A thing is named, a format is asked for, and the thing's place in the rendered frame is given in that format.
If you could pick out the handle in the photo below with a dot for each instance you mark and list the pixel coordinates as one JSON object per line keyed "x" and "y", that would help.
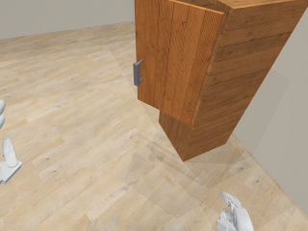
{"x": 137, "y": 72}

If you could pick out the cupboard door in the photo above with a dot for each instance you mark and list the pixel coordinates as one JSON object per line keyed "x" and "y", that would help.
{"x": 176, "y": 41}

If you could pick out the robot left hand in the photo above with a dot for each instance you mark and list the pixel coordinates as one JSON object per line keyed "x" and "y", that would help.
{"x": 10, "y": 166}

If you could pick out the robot right hand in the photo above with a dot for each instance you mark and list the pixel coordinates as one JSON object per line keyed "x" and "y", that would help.
{"x": 239, "y": 220}

